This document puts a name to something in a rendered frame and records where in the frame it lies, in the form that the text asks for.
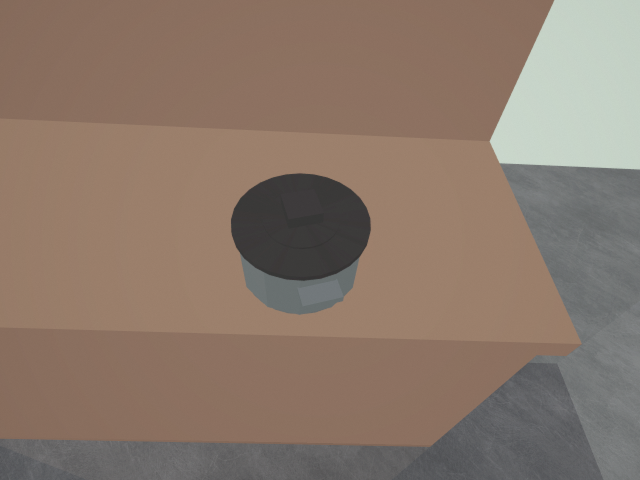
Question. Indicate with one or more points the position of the table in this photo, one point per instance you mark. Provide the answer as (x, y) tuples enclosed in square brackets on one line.
[(129, 131)]

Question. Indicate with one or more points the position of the knob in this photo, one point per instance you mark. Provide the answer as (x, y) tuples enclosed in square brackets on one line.
[(302, 208)]

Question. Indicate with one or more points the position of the pot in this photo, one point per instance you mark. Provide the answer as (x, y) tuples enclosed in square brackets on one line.
[(295, 296)]

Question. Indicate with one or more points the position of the lid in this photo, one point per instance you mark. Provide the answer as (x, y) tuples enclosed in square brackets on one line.
[(261, 234)]

